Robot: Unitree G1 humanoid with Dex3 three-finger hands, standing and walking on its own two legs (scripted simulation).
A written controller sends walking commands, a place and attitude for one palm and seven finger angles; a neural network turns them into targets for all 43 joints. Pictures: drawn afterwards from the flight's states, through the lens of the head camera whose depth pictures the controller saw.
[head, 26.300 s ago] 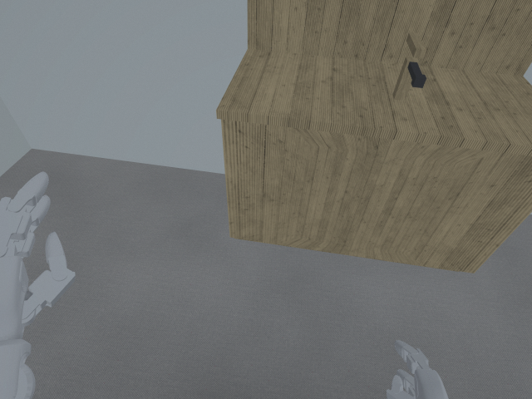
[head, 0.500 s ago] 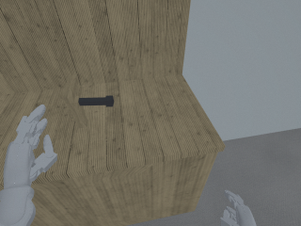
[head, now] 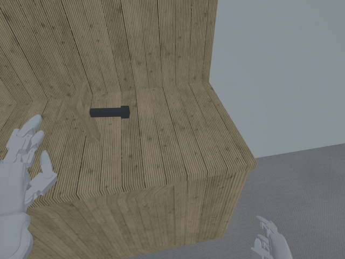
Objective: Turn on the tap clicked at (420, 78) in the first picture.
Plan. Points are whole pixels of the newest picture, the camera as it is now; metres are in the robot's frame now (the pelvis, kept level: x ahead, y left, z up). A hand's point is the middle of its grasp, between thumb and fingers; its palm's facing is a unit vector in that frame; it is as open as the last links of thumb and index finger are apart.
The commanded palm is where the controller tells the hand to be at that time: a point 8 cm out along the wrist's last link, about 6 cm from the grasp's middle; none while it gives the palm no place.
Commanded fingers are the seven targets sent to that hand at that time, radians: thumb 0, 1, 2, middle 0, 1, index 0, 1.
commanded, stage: step back with the hand held close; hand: left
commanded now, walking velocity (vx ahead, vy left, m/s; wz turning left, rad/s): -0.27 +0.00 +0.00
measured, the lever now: (125, 112) +0.50 +0.21 +0.08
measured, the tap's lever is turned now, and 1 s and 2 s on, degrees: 80 80 80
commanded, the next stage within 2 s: stop stepping back and stand still in 1.24 s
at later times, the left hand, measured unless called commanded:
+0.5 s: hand (34, 200) +0.16 +0.26 +0.15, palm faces +0.39 -0.82 -0.42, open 7.4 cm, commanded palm +0.11 +0.30 +0.17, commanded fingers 0.00 0.90 0.90 -0.20 -0.30 -0.20 -0.30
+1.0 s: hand (3, 237) +0.10 +0.27 +0.15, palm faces +0.42 -0.81 -0.41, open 7.4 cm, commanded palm +0.05 +0.31 +0.17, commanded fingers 0.00 0.90 0.90 -0.20 -0.30 -0.20 -0.30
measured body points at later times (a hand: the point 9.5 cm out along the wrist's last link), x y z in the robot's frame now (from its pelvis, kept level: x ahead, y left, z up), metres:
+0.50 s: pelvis -0.05 +0.02 -0.01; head -0.03 +0.02 +0.43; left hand +0.14 +0.30 +0.17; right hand +0.13 -0.22 -0.10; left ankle +0.02 +0.12 -0.74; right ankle +0.01 -0.11 -0.74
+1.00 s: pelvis -0.10 +0.02 -0.02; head -0.08 +0.04 +0.43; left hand +0.07 +0.31 +0.17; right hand +0.08 -0.21 -0.10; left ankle -0.05 +0.14 -0.74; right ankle -0.02 -0.10 -0.73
